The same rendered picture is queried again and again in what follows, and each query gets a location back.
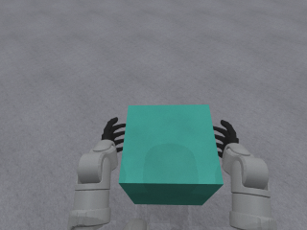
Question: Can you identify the robot left forearm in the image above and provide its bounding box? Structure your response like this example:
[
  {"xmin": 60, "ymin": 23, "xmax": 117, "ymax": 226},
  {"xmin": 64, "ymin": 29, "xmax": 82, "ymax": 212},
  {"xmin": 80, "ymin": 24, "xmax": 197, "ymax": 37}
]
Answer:
[{"xmin": 67, "ymin": 139, "xmax": 118, "ymax": 230}]

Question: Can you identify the robot left thigh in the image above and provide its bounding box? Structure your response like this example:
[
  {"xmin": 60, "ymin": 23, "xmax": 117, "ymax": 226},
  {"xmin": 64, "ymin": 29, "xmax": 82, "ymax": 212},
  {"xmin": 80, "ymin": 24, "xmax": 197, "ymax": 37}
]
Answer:
[{"xmin": 122, "ymin": 218, "xmax": 150, "ymax": 230}]

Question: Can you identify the robot left hand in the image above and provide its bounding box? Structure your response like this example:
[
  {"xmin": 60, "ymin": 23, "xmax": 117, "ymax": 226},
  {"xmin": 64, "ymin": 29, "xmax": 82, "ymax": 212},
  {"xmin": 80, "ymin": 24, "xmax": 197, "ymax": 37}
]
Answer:
[{"xmin": 101, "ymin": 117, "xmax": 126, "ymax": 152}]

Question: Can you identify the robot right forearm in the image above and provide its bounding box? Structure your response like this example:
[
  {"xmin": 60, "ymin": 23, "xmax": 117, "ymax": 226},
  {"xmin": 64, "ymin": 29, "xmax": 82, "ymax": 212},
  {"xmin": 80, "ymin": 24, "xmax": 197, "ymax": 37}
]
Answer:
[{"xmin": 222, "ymin": 143, "xmax": 277, "ymax": 230}]

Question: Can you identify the carton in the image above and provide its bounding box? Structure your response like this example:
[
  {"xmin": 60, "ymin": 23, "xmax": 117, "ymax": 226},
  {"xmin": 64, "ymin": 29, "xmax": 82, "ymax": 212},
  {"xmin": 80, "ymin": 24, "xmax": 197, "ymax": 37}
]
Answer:
[{"xmin": 118, "ymin": 104, "xmax": 224, "ymax": 206}]

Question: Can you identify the robot right hand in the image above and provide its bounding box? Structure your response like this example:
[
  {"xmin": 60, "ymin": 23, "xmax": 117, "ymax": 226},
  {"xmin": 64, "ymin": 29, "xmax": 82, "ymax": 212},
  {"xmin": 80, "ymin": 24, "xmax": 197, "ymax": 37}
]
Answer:
[{"xmin": 213, "ymin": 120, "xmax": 239, "ymax": 158}]

